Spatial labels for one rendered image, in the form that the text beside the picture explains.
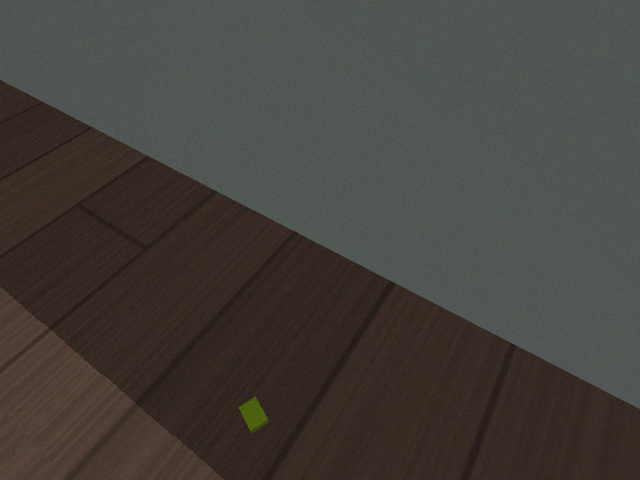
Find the small box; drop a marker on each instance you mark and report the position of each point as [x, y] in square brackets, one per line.
[253, 414]

